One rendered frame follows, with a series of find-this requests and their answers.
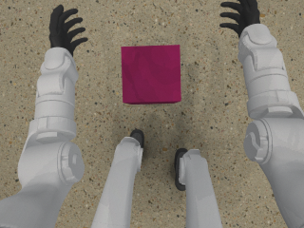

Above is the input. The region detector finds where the robot left hand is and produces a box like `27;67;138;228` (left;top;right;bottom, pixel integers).
48;4;88;57

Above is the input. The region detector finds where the robot left upper arm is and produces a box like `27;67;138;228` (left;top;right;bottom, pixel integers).
0;141;85;228

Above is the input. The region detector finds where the robot left thigh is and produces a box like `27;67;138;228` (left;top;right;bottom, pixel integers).
90;142;143;228

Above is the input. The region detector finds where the right robot forearm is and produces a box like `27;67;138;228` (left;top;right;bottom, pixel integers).
237;24;304;120

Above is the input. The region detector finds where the robot right hand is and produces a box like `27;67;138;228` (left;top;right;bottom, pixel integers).
219;0;260;39

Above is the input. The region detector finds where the robot right upper arm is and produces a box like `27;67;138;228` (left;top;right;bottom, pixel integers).
243;118;304;228

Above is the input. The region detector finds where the left robot forearm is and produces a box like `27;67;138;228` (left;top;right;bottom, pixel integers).
17;47;79;183

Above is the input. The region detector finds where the carton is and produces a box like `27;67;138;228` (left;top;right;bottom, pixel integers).
121;45;181;105

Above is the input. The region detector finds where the robot left shin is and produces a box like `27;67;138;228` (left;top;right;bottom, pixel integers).
114;137;140;156

